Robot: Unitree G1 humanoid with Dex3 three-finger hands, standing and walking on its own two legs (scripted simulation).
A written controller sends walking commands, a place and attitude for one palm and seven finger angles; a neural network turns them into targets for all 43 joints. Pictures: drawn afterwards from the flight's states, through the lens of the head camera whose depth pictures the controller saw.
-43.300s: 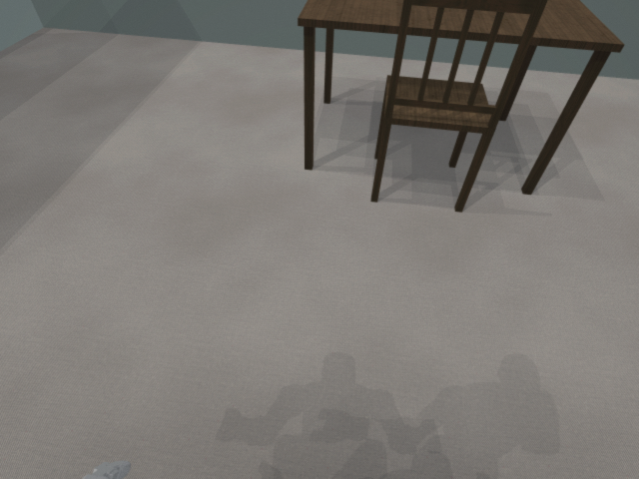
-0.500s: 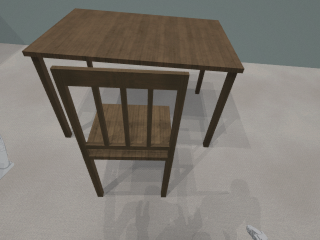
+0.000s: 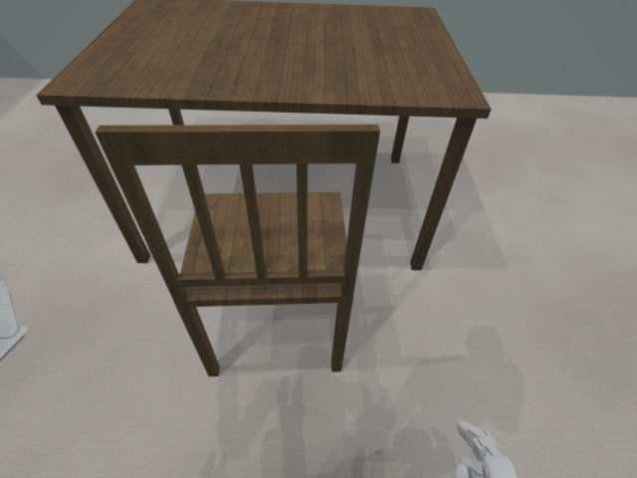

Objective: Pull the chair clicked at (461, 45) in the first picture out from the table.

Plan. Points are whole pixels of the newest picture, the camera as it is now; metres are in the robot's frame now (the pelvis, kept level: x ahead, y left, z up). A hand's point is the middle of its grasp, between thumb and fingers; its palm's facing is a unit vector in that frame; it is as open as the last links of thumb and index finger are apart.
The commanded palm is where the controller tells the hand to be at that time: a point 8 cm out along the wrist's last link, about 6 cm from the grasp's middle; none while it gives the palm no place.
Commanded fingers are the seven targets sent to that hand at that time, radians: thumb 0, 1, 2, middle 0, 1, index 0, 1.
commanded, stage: stop stepping back and stand still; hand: left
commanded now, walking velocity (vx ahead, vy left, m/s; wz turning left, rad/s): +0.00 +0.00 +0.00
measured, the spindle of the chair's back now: (255, 226) +0.57 +0.17 -0.08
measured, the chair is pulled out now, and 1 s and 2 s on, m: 0.25 0.25 0.25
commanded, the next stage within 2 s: let the arm hang, fingers relaxed in 0.50 s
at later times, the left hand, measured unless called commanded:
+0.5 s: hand (82, 305) +0.24 +0.25 +0.15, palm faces +0.33 -0.75 -0.58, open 7.4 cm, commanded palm +0.18 +0.28 +0.18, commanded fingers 0.00 0.90 0.90 -0.20 -0.30 -0.20 -0.30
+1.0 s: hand out of the picture +0.03 +0.18 -0.17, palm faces +0.04 -0.98 -0.18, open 6.9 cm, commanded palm none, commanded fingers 0.00 0.90 0.90 -0.20 -0.30 -0.20 -0.30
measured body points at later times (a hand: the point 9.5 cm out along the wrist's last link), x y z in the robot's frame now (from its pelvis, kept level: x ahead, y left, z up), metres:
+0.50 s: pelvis +0.04 -0.01 +0.00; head +0.06 -0.02 +0.45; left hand +0.21 +0.29 +0.19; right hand +0.20 -0.26 -0.08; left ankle +0.02 +0.07 -0.74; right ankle -0.01 -0.12 -0.74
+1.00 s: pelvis +0.00 -0.01 +0.01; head +0.03 +0.02 +0.45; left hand +0.03 +0.23 -0.15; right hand +0.03 -0.24 -0.14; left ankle +0.02 +0.08 -0.74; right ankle -0.01 -0.12 -0.74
